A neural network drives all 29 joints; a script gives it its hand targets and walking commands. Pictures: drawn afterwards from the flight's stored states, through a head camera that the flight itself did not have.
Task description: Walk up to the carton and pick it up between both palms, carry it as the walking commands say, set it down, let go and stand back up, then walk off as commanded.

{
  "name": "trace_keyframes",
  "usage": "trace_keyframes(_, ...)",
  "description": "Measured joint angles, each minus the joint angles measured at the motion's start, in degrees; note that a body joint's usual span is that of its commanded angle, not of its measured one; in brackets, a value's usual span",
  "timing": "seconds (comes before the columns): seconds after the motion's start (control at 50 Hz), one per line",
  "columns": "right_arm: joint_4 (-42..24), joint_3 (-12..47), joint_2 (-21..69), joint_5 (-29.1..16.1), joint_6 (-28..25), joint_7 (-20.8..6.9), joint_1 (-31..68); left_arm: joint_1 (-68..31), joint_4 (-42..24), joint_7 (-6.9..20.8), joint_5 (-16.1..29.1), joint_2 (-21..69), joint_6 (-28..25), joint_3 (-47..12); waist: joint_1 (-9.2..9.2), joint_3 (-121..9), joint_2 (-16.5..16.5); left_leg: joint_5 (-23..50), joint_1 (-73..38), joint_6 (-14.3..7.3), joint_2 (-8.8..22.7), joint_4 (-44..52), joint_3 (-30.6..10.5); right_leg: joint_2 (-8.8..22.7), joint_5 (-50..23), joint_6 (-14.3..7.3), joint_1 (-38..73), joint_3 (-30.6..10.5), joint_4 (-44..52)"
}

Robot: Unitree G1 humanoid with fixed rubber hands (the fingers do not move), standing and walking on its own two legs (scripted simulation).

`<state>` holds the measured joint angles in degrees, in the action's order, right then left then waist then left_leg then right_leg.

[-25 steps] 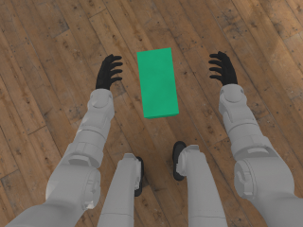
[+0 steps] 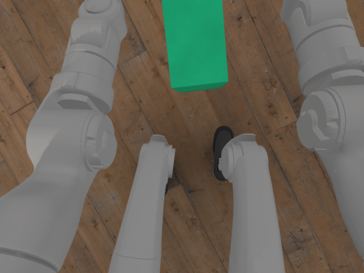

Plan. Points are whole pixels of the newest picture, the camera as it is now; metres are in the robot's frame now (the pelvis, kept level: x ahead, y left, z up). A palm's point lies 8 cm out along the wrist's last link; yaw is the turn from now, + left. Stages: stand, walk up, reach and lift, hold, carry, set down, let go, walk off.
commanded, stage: reach and lift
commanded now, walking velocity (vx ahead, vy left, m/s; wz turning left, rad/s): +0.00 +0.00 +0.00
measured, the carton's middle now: (195, 41) +0.57 +0.02 -0.41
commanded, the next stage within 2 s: none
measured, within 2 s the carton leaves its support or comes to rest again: neither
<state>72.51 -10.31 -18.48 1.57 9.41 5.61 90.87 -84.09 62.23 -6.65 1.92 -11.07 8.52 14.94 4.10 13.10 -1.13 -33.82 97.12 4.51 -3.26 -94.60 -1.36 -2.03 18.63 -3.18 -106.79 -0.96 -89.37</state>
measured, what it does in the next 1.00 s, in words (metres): lowers itself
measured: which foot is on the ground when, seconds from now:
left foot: down 0.00-1.00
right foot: down 0.00-1.00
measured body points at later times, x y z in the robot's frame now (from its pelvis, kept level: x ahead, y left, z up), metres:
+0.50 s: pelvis -0.01 +0.04 -0.10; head +0.37 +0.03 +0.13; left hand +0.56 +0.17 -0.26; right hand +0.58 -0.14 -0.27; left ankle +0.08 +0.15 -0.50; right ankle +0.16 -0.09 -0.50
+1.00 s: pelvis -0.01 +0.03 -0.16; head +0.38 +0.02 +0.06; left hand +0.56 +0.16 -0.34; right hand +0.60 -0.14 -0.34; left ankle +0.08 +0.15 -0.50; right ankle +0.16 -0.09 -0.50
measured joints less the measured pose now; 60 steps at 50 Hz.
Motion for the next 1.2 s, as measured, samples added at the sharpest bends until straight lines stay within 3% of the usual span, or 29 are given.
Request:
trace_keyframes(0.08, 0.5, -2.2, 2.3, 4.6, -3.0, -0.4, 0.2, 3.5, -2.2, -1.0, -5.3, 4.1, -3.1, 6.1, -0.29, -4.1, 1.1, -2.7, 5.6, -1.2, -0.1, -5.7, 1.2, -0.3, 2.0, 0.7, -6.0, -1.0, -5.4)
trace_keyframes(0.16, -3.6, -3.2, 3.9, 6.0, -3.5, -0.3, -4.3, 11.0, -9.4, -1.9, -5.6, 5.8, -3.7, 5.7, -1.44, -3.2, 2.8, -3.5, 8.2, -2.2, -0.2, -7.6, 1.7, -0.3, 2.4, 2.1, -8.3, -1.4, -6.5)
trace_keyframes(0.22, -9.9, -1.5, 2.0, 2.8, -3.6, 0.1, -7.8, 13.0, -14.9, -3.3, -2.0, 5.3, -3.3, 3.0, -1.95, 2.0, 3.1, -3.3, 8.1, -2.8, -0.4, -8.4, 2.4, -0.3, 2.1, 2.9, -8.0, -2.2, -7.1)
trace_keyframes(0.3, -16.0, 3.4, -4.5, -4.4, -2.0, 0.4, -3.6, 5.4, -20.4, -5.2, 2.6, 0.7, -1.3, -1.2, -2.61, 17.5, 2.3, -3.1, 3.9, -3.8, -1.0, -10.6, 3.8, 0.0, 1.8, 3.7, -3.9, -3.5, -9.4)
trace_keyframes(0.34, -17.8, 6.4, -6.6, -8.2, -0.3, 0.2, -2.7, 3.6, -22.2, -5.7, 4.4, -0.6, 0.9, -3.4, -2.40, 18.1, 2.2, -3.1, 6.6, -4.0, -1.2, -12.8, 3.9, 0.1, 1.6, 4.0, -6.4, -3.6, -11.1)
trace_keyframes(0.42, -13.5, 8.7, -7.8, -11.3, 0.7, -0.8, 0.1, 1.1, -18.7, -6.8, 7.4, -1.1, 3.0, -6.7, -1.88, 17.0, 2.2, -4.6, 10.4, -4.3, -1.6, -18.5, 3.8, 0.4, 2.5, 4.5, -10.1, -3.3, -16.2)
trace_keyframes(0.54, -2.0, 3.7, -7.0, -7.9, -2.5, -2.1, 2.6, -0.5, -9.2, -6.6, 6.8, 1.3, 1.1, -7.4, -2.41, 15.4, 2.1, -6.9, 13.7, -4.4, -2.7, -25.6, 3.4, 1.4, 4.7, 4.8, -13.3, -2.7, -22.8)
trace_keyframes(0.7, 3.2, 3.7, -8.6, -8.8, -5.7, -3.3, 5.7, -1.4, -7.9, -6.9, 5.7, 1.5, -1.9, -7.7, -2.20, 17.0, 2.9, -6.7, 18.9, -3.3, -3.0, -29.2, 3.0, 1.7, 3.9, 3.9, -18.8, -2.1, -26.3)
trace_keyframes(0.78, 1.5, 7.2, -8.9, -10.7, -6.0, -2.1, 4.7, -1.5, -7.7, -6.1, 7.6, 0.9, -2.2, -8.4, -2.22, 16.9, 4.0, -6.7, 21.8, -2.6, -3.6, -31.5, 2.6, 2.4, 3.9, 3.3, -21.8, -1.7, -28.7)
trace_keyframes(0.9, -0.8, 8.6, -6.9, -11.6, -4.9, 0.0, 4.0, -2.5, -7.4, -5.7, 9.5, -0.7, -1.9, -9.6, -2.19, 16.9, 1.4, -7.7, 22.2, -1.3, -3.6, -33.4, 1.6, 2.5, 4.3, 2.0, -22.9, -0.5, -30.7)
trace_keyframes(1.08, 5.8, 4.8, -6.0, -8.4, -6.6, -1.3, 6.7, -3.4, -3.3, -4.3, 6.7, 0.9, -3.1, -7.3, -3.33, 15.9, 1.8, -7.9, 22.4, -1.8, -3.9, -33.3, 2.1, 2.7, 4.8, 2.4, -23.0, -1.2, -30.9)
trace_keyframes(1.2, 2.5, 4.9, -6.2, -9.2, -6.4, -1.1, 4.7, -3.6, -5.2, -5.2, 6.2, 2.2, -2.8, -7.3, -2.86, 16.9, 2.3, -7.5, 23.2, -1.8, -4.2, -33.4, 1.5, 3.1, 4.8, 2.6, -23.1, -0.5, -30.5)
